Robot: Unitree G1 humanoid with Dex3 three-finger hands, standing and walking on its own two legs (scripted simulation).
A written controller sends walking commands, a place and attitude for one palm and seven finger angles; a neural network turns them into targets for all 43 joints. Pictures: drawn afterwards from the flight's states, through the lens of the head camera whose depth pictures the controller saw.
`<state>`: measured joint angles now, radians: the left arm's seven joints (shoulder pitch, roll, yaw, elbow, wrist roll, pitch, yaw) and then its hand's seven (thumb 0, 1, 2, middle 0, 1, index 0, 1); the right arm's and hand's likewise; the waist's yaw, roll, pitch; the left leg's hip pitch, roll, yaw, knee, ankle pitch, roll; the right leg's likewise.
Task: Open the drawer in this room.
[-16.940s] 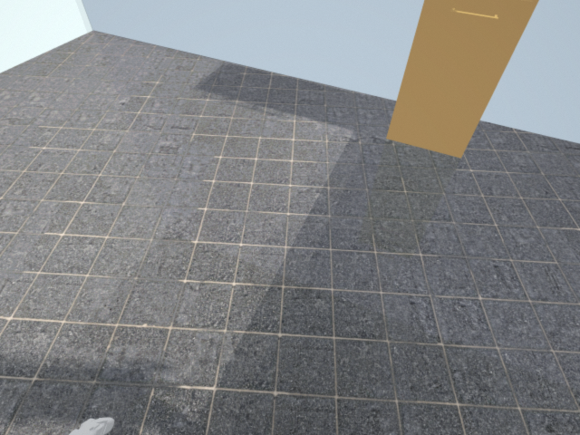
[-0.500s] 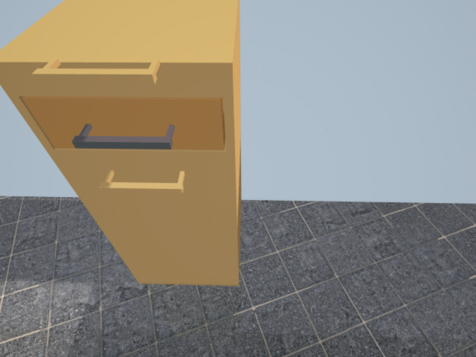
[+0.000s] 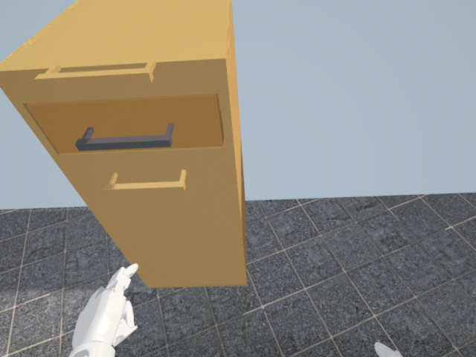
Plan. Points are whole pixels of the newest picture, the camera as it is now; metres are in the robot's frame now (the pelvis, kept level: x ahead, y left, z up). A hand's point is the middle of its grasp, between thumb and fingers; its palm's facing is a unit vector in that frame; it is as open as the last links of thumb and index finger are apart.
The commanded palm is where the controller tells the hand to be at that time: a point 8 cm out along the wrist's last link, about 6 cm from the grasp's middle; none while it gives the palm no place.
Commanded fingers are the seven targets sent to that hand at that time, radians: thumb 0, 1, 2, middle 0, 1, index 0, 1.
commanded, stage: raise the hand with hooked fingers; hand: left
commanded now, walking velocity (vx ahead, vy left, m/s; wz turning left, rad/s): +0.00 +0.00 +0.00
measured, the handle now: (127, 136) +0.51 +0.27 +0.11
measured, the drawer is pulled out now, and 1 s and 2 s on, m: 0.00 0.00 0.00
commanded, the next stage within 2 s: move the hooked fingers above the handle in 1.76 s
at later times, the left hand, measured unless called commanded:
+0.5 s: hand (96, 286) +0.22 +0.24 +0.05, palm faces +0.12 -0.11 -0.99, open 10.2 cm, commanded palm +0.18 +0.23 +0.10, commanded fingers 0.00 0.06 0.54 -0.26 -0.84 -0.26 -0.84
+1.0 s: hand (70, 213) +0.28 +0.25 +0.16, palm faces +0.17 -0.06 -0.98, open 13.0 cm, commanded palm +0.24 +0.26 +0.21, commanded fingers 0.00 -0.50 0.30 -0.30 -1.20 -0.30 -1.20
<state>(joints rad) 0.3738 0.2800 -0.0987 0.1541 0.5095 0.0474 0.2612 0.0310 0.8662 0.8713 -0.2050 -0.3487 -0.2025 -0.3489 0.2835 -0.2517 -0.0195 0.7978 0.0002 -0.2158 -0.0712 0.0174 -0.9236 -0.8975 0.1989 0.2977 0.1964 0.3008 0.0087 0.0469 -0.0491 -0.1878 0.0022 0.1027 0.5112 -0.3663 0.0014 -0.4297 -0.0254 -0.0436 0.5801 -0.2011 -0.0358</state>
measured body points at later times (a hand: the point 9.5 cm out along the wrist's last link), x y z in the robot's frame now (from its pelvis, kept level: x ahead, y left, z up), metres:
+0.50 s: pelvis -0.02 +0.01 +0.00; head -0.02 -0.02 +0.45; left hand +0.20 +0.24 +0.10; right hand +0.23 -0.15 -0.08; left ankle -0.06 +0.11 -0.73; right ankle +0.06 -0.10 -0.73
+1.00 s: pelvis -0.01 +0.02 +0.01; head -0.01 -0.02 +0.46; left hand +0.26 +0.26 +0.21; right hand +0.22 -0.20 -0.08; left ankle -0.06 +0.11 -0.73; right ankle +0.06 -0.10 -0.73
